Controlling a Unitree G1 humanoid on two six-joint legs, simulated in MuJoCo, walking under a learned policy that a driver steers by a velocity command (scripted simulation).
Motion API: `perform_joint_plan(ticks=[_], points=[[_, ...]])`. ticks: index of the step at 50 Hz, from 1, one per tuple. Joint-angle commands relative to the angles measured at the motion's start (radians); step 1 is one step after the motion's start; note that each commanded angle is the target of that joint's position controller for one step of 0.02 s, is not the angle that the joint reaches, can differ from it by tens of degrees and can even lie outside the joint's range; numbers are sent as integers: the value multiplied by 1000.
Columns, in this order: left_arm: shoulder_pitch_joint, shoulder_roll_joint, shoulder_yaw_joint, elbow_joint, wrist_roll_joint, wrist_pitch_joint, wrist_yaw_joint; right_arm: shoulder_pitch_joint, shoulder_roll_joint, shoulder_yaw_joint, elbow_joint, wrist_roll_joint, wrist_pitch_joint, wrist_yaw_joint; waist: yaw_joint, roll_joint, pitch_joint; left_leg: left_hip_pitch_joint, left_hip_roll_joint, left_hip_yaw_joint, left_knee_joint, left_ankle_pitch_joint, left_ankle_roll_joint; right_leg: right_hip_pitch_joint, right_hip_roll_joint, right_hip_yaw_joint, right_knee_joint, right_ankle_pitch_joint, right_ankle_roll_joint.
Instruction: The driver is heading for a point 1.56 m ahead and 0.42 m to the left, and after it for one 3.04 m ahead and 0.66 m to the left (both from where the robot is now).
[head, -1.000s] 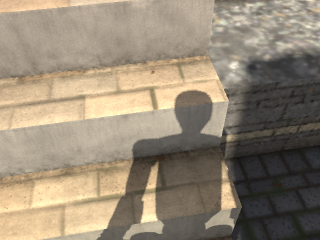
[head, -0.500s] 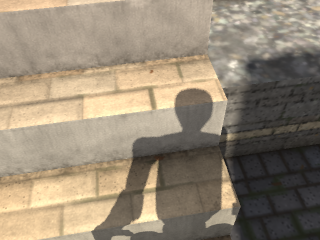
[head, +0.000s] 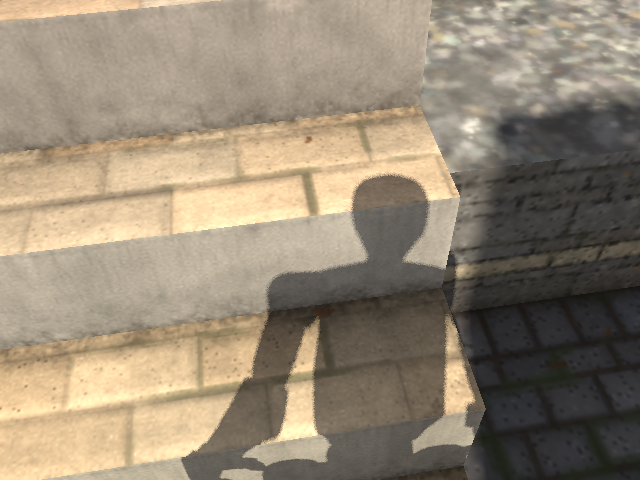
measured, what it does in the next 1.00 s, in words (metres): stands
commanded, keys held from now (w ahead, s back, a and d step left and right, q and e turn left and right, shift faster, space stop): w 0.18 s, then no key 0.82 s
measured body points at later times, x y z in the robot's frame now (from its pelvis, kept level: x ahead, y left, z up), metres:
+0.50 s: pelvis +0.00 +0.00 +0.00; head +0.01 +0.00 +0.45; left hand +0.08 +0.24 -0.14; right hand +0.05 -0.23 -0.15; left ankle -0.02 +0.11 -0.75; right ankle -0.01 -0.16 -0.75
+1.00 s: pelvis -0.01 +0.00 -0.01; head +0.00 -0.01 +0.44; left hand -0.02 +0.26 -0.16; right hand -0.02 -0.22 -0.16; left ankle -0.02 +0.11 -0.75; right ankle -0.01 -0.16 -0.75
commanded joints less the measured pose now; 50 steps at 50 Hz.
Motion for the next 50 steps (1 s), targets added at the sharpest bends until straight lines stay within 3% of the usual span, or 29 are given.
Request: perform_joint_plan(ticks=[1,12,27,37,38,42,50], points=[[-23,100,19,-55,0,-12,3,30,-56,-8,-45,0,-11,1,0,-3,-22,-44,98,-54,-35,192,12,51,-46,40,-25,67,-20],[8,108,20,-39,0,-11,1,63,-69,-12,-26,-3,-8,3,-1,-5,-26,-32,96,-44,-1,241,10,48,-43,26,9,79,-11],[65,108,33,16,-3,21,-1,150,-50,-27,17,-4,11,1,2,9,22,-88,82,-35,46,183,0,11,-38,24,73,52,-6],[102,104,38,41,-3,40,2,208,-41,-26,45,-6,18,-4,7,1,43,-124,76,-38,47,101,-2,-1,-37,27,81,17,-10],[173,175,66,81,-34,51,7,200,-115,-44,51,-8,36,15,21,-50,43,-139,70,-64,72,104,14,22,-32,51,92,-5,2],[179,140,71,94,-24,68,12,209,-71,-32,67,-7,55,23,11,-4,69,-166,65,-57,68,47,15,-2,-30,56,82,-44,-1],[218,145,77,124,-20,66,11,227,-81,-28,86,-6,62,7,7,-3,82,-144,64,-58,74,57,19,-47,-24,53,80,-54,1]])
